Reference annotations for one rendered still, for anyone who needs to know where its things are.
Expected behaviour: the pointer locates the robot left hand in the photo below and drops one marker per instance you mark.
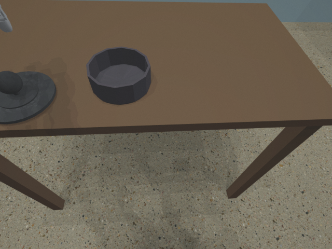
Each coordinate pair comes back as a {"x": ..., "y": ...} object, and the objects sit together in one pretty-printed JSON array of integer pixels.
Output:
[{"x": 5, "y": 24}]

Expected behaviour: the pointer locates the knob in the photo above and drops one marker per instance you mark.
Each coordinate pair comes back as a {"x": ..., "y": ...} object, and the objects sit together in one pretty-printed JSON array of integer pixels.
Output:
[{"x": 10, "y": 82}]

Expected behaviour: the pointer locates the pot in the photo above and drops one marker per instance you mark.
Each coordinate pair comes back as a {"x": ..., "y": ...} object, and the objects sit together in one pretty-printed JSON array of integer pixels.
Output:
[{"x": 119, "y": 75}]

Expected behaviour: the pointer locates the lid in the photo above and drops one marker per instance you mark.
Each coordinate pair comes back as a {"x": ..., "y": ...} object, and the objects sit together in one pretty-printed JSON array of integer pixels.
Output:
[{"x": 37, "y": 93}]

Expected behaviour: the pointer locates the table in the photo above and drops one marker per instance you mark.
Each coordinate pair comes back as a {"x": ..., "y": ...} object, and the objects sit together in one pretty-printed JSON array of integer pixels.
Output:
[{"x": 214, "y": 66}]

